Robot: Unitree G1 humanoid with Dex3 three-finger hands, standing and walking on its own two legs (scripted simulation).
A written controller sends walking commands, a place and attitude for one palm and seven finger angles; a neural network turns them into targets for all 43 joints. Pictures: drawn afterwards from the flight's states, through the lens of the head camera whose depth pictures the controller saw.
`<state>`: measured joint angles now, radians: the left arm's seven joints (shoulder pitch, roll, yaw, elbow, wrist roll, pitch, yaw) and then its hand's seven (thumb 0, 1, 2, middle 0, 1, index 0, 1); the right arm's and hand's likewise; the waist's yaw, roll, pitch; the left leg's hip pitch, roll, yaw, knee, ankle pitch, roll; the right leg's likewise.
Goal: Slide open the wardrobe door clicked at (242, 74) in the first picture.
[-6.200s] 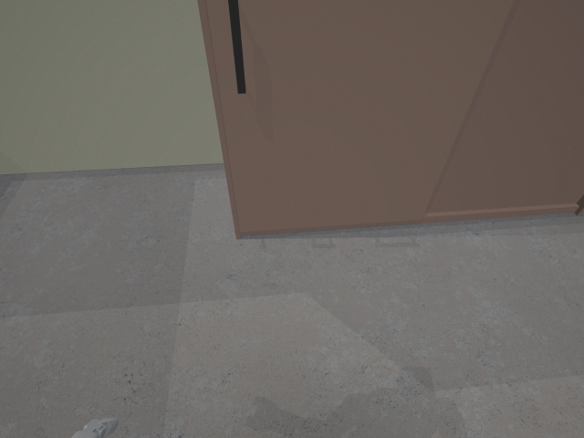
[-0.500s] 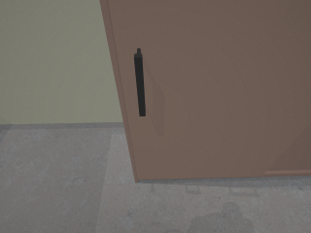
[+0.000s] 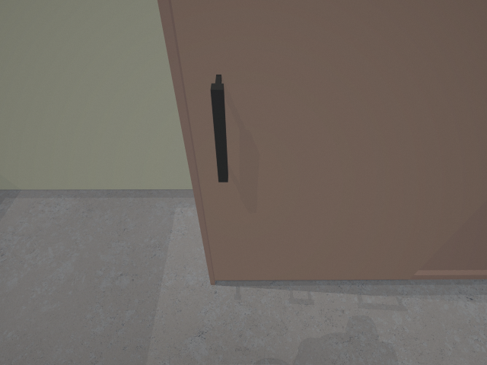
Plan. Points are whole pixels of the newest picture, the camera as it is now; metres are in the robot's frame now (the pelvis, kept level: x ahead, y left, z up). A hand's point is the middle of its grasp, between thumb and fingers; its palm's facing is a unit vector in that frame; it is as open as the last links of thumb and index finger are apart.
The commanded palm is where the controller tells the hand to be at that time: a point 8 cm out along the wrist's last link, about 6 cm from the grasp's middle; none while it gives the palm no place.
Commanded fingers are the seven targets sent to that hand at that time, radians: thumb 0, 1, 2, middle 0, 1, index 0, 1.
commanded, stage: look again from close up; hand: left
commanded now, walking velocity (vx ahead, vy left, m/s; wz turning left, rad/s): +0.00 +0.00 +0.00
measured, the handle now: (221, 133) +0.55 +0.08 +0.08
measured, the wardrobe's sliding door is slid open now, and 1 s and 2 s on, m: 0.00 0.00 0.00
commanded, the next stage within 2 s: shuffle to correct the standing spot in 0.78 s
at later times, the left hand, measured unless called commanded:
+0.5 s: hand out of the picture +0.04 +0.20 -0.18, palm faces +0.02 -0.98 -0.22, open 7.4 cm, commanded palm none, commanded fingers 0.00 0.90 0.90 -0.20 -0.30 -0.20 -0.30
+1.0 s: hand out of the picture +0.02 +0.21 -0.18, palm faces +0.01 -0.98 -0.20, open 7.4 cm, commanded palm none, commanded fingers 0.00 0.90 0.90 -0.20 -0.30 -0.20 -0.30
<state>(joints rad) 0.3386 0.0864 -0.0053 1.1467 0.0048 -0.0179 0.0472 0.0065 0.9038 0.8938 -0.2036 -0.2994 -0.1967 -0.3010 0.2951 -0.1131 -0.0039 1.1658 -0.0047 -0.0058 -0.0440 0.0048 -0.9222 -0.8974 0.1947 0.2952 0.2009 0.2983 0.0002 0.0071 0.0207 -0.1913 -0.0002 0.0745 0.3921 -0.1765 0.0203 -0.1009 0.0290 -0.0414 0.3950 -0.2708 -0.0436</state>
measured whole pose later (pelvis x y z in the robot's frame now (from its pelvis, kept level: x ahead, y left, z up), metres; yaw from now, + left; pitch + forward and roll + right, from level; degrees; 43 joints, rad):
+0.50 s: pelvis +0.01 +0.02 -0.01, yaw +0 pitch -1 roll +0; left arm 0.29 0.16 -0.01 1.05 0.01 -0.02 0.04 0.01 0.90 0.89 -0.20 -0.30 -0.20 -0.30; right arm 0.29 -0.17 0.02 1.08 -0.01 -0.02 -0.03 0.01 -0.93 -0.90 0.20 0.30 0.20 0.30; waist 0.00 0.00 0.00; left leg -0.24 -0.03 0.08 0.51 -0.26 0.06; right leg -0.15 -0.01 -0.03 0.51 -0.35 -0.01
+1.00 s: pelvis +0.02 +0.03 -0.01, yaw +0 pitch +0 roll +0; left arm 0.30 0.18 -0.01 1.09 0.02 0.00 0.03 0.01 0.90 0.89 -0.20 -0.30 -0.20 -0.30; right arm 0.22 -0.17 0.01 1.10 -0.01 -0.02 -0.03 0.00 -0.91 -0.90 0.20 0.30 0.20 0.30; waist 0.01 -0.03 0.02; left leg -0.22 -0.04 0.08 0.47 -0.25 0.07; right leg -0.13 -0.02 -0.02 0.48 -0.34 0.00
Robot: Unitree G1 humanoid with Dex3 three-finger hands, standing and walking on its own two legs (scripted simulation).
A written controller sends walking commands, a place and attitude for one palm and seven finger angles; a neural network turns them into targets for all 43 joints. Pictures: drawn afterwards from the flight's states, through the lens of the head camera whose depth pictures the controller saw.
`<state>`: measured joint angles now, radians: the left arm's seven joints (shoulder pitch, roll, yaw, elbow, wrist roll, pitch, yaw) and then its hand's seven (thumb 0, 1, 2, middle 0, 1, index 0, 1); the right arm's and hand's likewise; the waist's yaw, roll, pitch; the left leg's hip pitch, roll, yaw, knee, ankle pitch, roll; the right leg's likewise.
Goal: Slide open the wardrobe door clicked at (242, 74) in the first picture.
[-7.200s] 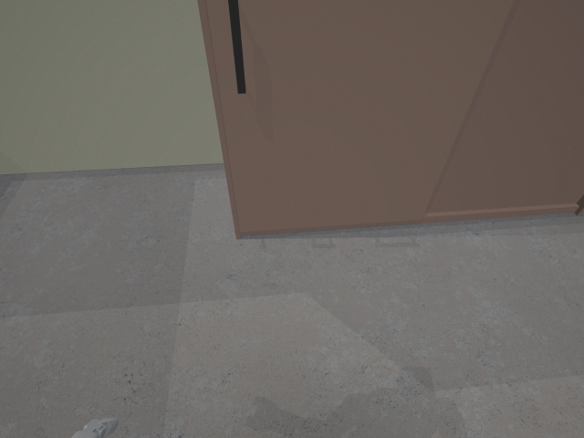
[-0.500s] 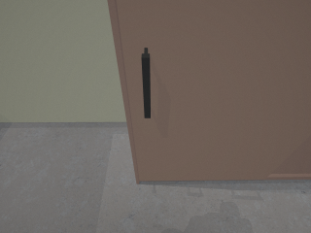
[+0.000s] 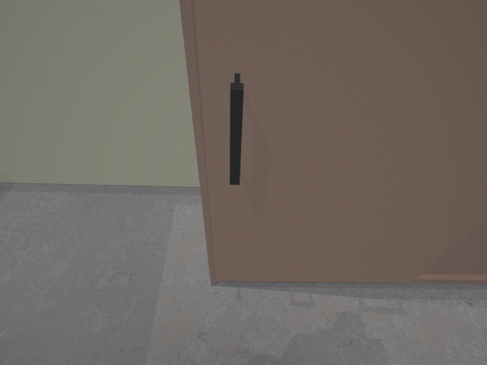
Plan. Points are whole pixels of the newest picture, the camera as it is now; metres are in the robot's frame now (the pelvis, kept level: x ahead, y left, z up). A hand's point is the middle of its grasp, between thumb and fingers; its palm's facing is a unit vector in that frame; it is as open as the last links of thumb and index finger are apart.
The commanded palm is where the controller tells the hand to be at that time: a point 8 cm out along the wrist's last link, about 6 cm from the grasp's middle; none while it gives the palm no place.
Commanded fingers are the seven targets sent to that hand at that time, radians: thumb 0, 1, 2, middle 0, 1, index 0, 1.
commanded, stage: shuffle to correct the standing spot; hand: left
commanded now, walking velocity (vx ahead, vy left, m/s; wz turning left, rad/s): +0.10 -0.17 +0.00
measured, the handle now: (235, 134) +0.53 +0.06 +0.09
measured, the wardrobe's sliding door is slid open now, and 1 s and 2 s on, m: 0.00 0.00 0.00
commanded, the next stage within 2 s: come to a stop and stand still in 0.30 s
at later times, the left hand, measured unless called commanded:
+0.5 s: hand out of the picture -0.02 +0.07 -0.18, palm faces +0.14 -0.98 -0.12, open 7.4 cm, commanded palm none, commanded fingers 0.00 0.90 0.90 -0.20 -0.30 -0.20 -0.30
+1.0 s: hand out of the picture +0.08 +0.10 -0.17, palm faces +0.12 -0.96 -0.24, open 7.4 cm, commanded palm none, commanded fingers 0.00 0.90 0.90 -0.20 -0.30 -0.20 -0.30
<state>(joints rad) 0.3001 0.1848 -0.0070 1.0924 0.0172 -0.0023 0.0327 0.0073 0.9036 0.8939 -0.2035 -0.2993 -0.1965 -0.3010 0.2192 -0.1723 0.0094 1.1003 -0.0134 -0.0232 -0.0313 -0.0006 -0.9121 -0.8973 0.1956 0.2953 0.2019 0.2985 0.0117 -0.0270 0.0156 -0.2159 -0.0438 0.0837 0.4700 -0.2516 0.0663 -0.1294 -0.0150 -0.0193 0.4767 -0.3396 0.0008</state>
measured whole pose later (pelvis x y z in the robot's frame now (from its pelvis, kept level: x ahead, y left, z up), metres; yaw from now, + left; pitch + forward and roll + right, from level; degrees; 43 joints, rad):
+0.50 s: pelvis +0.06 -0.06 +0.00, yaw +5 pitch +1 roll +0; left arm 0.41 0.10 0.00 1.10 0.03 -0.03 0.03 0.01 0.90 0.89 -0.20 -0.30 -0.20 -0.30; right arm 0.25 -0.14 -0.03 1.08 -0.02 0.01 -0.03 0.01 -0.93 -0.90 0.19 0.30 0.20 0.30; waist 0.02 -0.03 0.03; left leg -0.43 0.04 0.11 0.81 -0.39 0.02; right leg -0.12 0.03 -0.16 0.44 -0.35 -0.07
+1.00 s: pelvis +0.06 -0.09 -0.01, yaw +5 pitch +0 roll +0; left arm 0.27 0.17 0.02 1.01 0.03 -0.01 0.04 0.01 0.90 0.89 -0.20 -0.30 -0.19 -0.30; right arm 0.18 -0.16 -0.04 1.04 -0.01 0.03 -0.03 -0.01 -0.93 -0.90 0.20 0.30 0.20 0.30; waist 0.01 0.01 0.00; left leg -0.29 0.04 0.07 0.61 -0.33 0.01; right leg -0.23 -0.01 -0.12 0.58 -0.36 -0.05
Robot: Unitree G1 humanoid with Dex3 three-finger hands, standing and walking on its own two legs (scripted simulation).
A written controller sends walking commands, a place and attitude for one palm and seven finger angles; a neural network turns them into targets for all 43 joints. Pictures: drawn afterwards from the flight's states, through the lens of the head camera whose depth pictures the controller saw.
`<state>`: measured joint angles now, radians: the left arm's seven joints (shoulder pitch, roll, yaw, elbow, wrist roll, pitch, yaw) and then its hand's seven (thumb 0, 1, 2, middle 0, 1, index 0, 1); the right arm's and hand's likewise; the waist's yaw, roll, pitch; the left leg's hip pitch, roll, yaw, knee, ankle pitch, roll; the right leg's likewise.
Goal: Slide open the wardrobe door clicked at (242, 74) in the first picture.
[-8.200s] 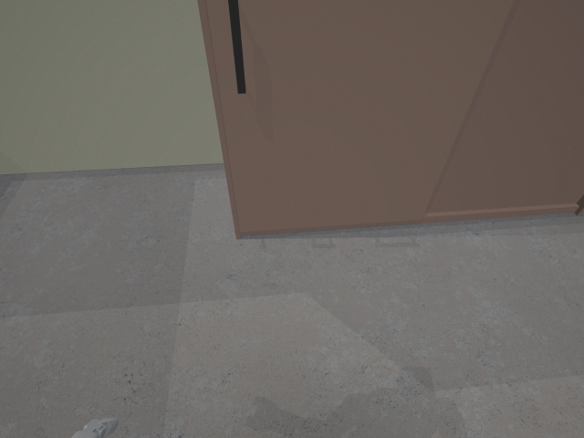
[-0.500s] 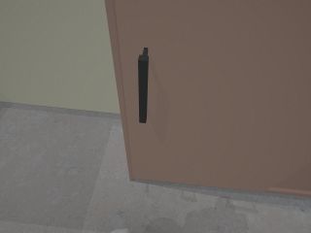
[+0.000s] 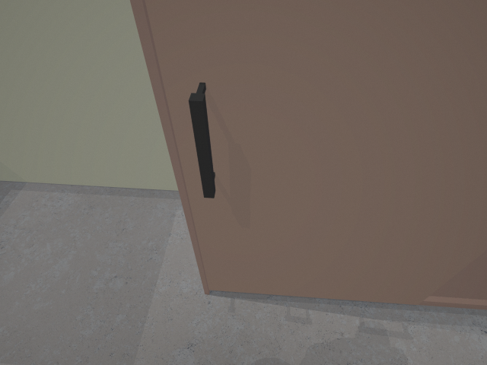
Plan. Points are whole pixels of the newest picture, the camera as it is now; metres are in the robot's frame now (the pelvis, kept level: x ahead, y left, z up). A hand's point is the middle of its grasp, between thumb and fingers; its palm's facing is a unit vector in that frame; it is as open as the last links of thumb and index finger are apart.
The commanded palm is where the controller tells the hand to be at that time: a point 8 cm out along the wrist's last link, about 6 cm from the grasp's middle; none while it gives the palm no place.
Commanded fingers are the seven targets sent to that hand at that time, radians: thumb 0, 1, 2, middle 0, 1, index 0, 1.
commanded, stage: come to a stop and stand still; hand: left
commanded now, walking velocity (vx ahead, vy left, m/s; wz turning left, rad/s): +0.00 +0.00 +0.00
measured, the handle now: (206, 146) +0.49 +0.11 +0.10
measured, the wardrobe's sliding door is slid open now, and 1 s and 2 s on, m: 0.00 0.00 0.00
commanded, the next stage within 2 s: look again from close up in 1.36 s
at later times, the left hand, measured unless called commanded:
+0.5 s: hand out of the picture -0.02 +0.20 -0.16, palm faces +0.01 -0.97 -0.23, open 7.4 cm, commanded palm none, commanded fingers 0.00 0.90 0.90 -0.20 -0.30 -0.20 -0.30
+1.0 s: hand out of the picture -0.02 +0.19 -0.17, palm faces +0.01 -0.99 -0.17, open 7.4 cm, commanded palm none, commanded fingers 0.00 0.90 0.90 -0.20 -0.30 -0.20 -0.30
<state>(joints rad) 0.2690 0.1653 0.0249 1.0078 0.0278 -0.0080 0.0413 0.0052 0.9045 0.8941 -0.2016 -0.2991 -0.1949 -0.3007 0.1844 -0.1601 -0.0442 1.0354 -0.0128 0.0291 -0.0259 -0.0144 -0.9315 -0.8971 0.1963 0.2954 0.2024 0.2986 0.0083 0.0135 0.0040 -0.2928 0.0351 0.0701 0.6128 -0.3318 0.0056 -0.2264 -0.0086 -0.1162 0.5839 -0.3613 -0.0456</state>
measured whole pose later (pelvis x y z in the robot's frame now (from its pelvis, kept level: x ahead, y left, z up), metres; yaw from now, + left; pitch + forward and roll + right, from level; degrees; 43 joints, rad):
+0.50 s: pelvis -0.02 +0.03 +0.01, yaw -1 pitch -2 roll +0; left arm 0.31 0.14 -0.01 1.08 0.01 -0.01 0.03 0.01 0.90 0.89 -0.21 -0.30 -0.20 -0.30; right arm 0.33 -0.15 0.01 1.06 -0.02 0.00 -0.02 0.01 -0.93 -0.90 0.19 0.30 0.20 0.30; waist -0.02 0.06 0.02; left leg -0.25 0.00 0.09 0.52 -0.25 0.04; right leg -0.21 -0.04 -0.09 0.53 -0.29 -0.01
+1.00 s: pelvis -0.01 +0.03 +0.01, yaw -1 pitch -1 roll +0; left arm 0.31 0.13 -0.01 1.11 0.01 -0.02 0.03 0.01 0.90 0.89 -0.20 -0.30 -0.20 -0.30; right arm 0.28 -0.15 0.01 1.11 -0.01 -0.02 -0.03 0.00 -0.92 -0.90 0.19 0.30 0.20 0.30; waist 0.01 0.00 0.02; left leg -0.21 -0.01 0.11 0.45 -0.23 0.05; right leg -0.18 -0.04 -0.08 0.47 -0.28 0.00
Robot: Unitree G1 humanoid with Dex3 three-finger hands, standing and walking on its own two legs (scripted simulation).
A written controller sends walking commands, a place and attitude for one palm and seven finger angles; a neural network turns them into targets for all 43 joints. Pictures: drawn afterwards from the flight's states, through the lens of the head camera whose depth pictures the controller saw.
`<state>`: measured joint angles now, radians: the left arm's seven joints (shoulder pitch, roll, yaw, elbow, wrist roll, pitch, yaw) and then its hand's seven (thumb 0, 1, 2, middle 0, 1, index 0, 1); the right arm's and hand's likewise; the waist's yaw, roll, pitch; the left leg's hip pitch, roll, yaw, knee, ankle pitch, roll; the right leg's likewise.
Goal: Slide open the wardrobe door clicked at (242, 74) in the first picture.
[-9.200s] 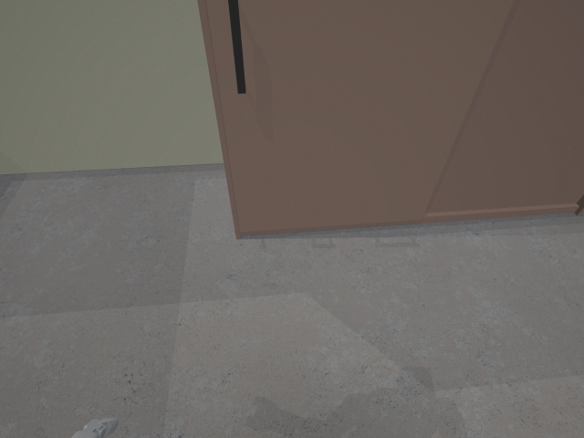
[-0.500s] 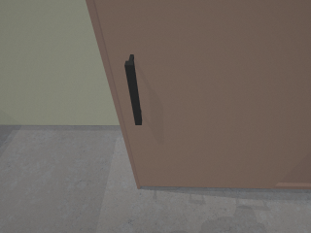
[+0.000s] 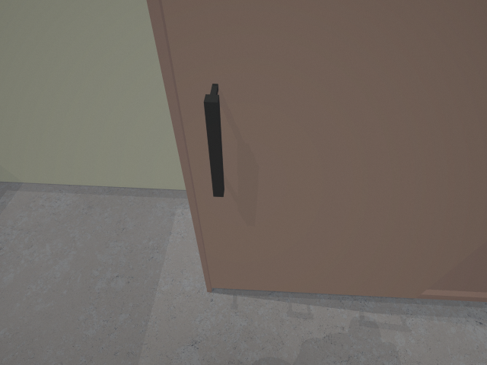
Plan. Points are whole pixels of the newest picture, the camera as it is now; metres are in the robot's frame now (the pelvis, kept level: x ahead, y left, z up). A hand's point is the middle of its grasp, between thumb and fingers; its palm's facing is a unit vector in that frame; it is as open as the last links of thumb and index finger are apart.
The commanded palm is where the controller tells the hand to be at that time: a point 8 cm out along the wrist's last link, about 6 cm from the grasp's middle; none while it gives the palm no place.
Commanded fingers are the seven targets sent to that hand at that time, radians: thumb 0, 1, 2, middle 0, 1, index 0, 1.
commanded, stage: come to a stop and stand still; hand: left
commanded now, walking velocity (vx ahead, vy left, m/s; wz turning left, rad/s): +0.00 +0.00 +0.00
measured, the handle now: (217, 145) +0.49 +0.09 +0.08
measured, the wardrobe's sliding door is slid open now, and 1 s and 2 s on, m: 0.00 0.00 0.00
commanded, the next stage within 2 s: look again from close up in 0.36 s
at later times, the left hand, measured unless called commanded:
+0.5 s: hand out of the picture +0.02 +0.16 -0.17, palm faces +0.03 -0.98 -0.20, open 7.4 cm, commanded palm none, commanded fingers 0.00 0.90 0.90 -0.20 -0.30 -0.20 -0.30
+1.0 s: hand out of the picture +0.01 +0.14 -0.17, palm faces +0.04 -0.98 -0.19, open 7.4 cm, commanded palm none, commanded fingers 0.00 0.90 0.90 -0.20 -0.30 -0.20 -0.30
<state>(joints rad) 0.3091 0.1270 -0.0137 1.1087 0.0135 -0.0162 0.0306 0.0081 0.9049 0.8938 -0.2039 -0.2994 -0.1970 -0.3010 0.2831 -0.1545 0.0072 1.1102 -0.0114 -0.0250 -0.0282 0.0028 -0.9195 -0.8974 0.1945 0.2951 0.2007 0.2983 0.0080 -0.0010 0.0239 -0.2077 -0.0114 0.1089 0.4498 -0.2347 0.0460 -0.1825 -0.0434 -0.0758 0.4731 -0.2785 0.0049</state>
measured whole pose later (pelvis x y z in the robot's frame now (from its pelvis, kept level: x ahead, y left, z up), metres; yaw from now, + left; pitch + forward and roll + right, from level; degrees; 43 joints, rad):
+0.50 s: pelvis +0.02 -0.01 +0.00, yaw +0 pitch -1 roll +1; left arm 0.28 0.15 0.00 1.11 0.01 -0.02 0.03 0.01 0.90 0.89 -0.20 -0.30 -0.20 -0.30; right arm 0.27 -0.15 0.01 1.14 -0.01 -0.03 -0.03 0.00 -0.92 -0.90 0.20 0.30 0.20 0.30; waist 0.01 0.00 0.03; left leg -0.17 0.00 0.10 0.43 -0.25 0.03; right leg -0.14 -0.03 -0.08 0.45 -0.30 0.00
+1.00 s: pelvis +0.02 -0.02 +0.00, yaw +1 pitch -1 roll +1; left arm 0.29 0.15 0.00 1.12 0.01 -0.02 0.03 0.01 0.90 0.89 -0.20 -0.30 -0.20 -0.30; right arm 0.26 -0.15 0.01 1.15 -0.01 -0.02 -0.04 0.00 -0.92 -0.90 0.20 0.30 0.20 0.30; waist 0.01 -0.01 0.03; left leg -0.16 0.01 0.09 0.42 -0.24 0.01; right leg -0.12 -0.02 -0.10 0.43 -0.29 -0.03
